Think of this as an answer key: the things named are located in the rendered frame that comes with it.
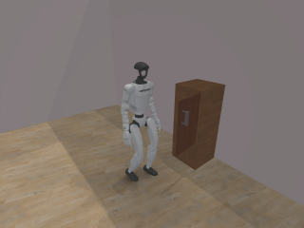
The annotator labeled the right robot hand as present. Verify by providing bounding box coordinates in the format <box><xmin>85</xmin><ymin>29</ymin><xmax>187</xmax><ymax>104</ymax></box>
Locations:
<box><xmin>123</xmin><ymin>130</ymin><xmax>132</xmax><ymax>148</ymax></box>

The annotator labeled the cupboard door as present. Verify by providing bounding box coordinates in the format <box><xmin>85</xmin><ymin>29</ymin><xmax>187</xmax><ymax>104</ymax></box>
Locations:
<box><xmin>175</xmin><ymin>92</ymin><xmax>201</xmax><ymax>156</ymax></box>

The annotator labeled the humanoid robot torso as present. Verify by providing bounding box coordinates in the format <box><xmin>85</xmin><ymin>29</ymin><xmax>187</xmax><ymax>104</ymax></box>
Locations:
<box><xmin>129</xmin><ymin>80</ymin><xmax>151</xmax><ymax>128</ymax></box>

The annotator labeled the left robot thigh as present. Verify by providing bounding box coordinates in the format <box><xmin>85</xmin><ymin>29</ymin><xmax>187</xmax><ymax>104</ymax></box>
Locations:
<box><xmin>144</xmin><ymin>117</ymin><xmax>159</xmax><ymax>153</ymax></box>

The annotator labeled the robot right upper arm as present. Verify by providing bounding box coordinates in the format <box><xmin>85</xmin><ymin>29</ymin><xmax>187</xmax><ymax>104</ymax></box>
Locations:
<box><xmin>122</xmin><ymin>84</ymin><xmax>135</xmax><ymax>111</ymax></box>

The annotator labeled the robot left upper arm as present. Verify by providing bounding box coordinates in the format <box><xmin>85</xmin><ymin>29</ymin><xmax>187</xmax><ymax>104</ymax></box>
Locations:
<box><xmin>147</xmin><ymin>81</ymin><xmax>155</xmax><ymax>104</ymax></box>

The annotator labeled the right robot forearm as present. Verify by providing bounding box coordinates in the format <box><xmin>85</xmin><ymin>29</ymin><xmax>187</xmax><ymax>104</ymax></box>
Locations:
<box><xmin>121</xmin><ymin>104</ymin><xmax>130</xmax><ymax>131</ymax></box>

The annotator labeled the left robot forearm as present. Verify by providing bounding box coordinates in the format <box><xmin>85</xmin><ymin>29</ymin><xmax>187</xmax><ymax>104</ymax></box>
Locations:
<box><xmin>148</xmin><ymin>102</ymin><xmax>158</xmax><ymax>119</ymax></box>

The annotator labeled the handle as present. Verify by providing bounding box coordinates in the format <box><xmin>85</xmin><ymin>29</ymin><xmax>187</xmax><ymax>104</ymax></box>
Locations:
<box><xmin>181</xmin><ymin>110</ymin><xmax>189</xmax><ymax>126</ymax></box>

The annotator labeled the left robot hand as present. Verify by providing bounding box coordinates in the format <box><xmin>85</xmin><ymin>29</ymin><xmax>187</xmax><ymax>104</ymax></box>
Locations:
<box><xmin>153</xmin><ymin>117</ymin><xmax>162</xmax><ymax>131</ymax></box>

